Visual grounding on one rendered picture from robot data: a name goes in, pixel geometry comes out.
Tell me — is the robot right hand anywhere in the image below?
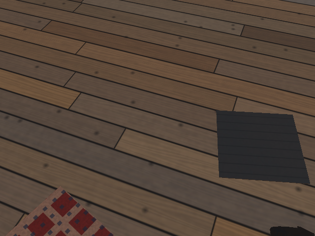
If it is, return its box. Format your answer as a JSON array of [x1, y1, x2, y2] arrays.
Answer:
[[270, 226, 315, 236]]

